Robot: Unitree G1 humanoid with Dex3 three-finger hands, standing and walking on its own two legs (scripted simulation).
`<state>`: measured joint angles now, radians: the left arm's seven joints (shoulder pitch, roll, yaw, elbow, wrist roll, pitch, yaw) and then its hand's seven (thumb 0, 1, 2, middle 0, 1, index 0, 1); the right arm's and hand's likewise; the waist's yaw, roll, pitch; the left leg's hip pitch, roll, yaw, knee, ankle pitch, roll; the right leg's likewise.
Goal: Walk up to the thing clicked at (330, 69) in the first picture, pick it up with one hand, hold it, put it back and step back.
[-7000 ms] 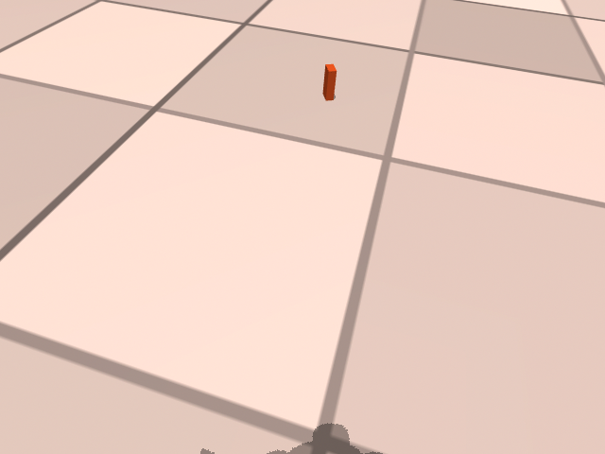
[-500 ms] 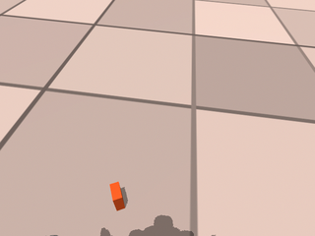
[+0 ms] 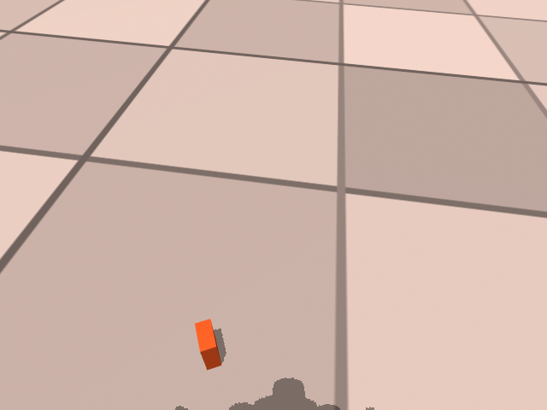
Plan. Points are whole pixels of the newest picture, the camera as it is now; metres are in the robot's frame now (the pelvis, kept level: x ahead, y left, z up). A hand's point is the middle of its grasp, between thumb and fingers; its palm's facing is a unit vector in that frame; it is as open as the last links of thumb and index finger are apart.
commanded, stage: walk up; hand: left
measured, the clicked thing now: (208, 345) +0.43 +0.19 -0.68
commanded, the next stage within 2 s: stand in 0.02 s
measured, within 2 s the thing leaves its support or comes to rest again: neither
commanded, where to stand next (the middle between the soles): +0.06 +0.00 m, yaw -1 degrees
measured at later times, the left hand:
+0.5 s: hand out of the picture +0.09 +0.25 -0.16, palm faces -0.03 -0.94 -0.34, open 7.4 cm
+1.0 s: hand out of the picture +0.10 +0.24 -0.15, palm faces -0.03 -0.94 -0.34, open 7.4 cm
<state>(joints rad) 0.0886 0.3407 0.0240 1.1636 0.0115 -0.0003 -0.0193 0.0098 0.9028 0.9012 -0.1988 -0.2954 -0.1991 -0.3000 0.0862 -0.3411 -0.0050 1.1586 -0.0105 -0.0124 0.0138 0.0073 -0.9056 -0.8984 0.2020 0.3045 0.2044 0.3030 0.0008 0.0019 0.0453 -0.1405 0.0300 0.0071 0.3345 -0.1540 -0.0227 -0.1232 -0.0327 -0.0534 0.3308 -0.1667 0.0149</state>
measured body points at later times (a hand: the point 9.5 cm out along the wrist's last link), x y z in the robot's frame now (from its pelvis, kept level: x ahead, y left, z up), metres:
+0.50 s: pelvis +0.01 -0.01 +0.00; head +0.02 -0.01 +0.45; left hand +0.09 +0.29 -0.13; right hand +0.08 -0.31 -0.13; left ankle +0.02 +0.13 -0.75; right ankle +0.01 -0.13 -0.75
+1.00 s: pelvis +0.02 -0.01 +0.00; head +0.02 -0.01 +0.45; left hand +0.10 +0.29 -0.13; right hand +0.09 -0.31 -0.13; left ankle +0.02 +0.13 -0.75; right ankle +0.01 -0.13 -0.75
